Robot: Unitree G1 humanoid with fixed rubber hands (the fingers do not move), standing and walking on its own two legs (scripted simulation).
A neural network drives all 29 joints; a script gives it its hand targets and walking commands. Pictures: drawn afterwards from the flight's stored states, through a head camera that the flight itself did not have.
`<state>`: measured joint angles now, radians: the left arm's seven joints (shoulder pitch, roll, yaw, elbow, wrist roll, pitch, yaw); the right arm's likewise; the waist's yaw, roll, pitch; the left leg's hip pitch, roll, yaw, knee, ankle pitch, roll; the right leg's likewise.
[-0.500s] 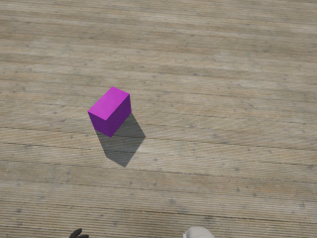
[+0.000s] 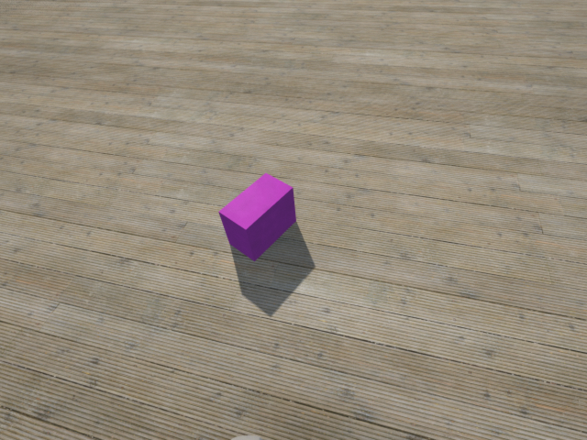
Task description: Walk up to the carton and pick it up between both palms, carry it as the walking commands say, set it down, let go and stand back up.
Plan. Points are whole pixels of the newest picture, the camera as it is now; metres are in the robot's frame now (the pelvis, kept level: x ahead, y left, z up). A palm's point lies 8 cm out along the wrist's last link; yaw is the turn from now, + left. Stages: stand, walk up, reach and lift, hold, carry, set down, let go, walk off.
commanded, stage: walk up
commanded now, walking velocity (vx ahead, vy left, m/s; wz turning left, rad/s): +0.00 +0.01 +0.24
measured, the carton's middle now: (260, 216) +1.06 +0.16 -0.67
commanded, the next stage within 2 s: none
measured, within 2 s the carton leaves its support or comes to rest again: neither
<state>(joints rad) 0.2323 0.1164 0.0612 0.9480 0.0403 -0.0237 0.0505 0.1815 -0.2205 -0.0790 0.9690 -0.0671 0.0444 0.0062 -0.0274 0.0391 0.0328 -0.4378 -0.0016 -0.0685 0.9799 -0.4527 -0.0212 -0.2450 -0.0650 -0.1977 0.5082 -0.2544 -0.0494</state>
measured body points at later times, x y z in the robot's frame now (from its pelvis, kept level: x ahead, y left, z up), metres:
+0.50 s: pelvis -0.01 +0.02 +0.01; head +0.00 +0.06 +0.46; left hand +0.02 +0.28 -0.15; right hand +0.00 -0.23 -0.12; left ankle -0.02 +0.15 -0.74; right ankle -0.01 -0.13 -0.66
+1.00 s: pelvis +0.07 -0.11 +0.00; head +0.10 -0.11 +0.44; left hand +0.01 +0.11 -0.15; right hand +0.20 -0.34 -0.15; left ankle +0.06 -0.02 -0.71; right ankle +0.05 -0.18 -0.74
